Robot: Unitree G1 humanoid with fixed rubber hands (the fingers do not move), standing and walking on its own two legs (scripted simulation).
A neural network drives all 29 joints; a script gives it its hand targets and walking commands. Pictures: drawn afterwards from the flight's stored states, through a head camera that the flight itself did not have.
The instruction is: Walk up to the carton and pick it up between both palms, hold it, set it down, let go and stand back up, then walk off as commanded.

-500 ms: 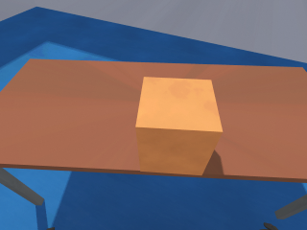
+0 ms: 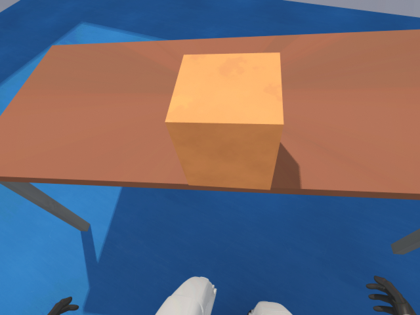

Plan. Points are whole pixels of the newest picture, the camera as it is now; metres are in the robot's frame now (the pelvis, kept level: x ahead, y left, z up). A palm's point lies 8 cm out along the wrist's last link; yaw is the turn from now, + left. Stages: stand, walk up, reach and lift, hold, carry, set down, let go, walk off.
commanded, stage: walk off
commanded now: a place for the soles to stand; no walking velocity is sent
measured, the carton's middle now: (229, 126) +0.50 +0.00 +0.00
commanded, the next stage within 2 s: stand in 0.96 s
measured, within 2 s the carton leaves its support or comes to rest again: neither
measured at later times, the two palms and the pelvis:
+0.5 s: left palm out of the picture -0.04 +0.37 -0.10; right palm out of the picture -0.05 -0.28 -0.09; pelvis -0.13 +0.04 -0.01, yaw +3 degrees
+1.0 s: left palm out of the picture -0.17 +0.36 -0.07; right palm out of the picture -0.15 -0.29 -0.12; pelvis -0.25 +0.03 -0.01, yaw +1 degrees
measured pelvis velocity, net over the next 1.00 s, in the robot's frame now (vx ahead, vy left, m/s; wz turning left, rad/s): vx -0.25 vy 0.03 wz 0.02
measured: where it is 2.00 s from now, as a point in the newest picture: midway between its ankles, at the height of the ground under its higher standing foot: outside the picture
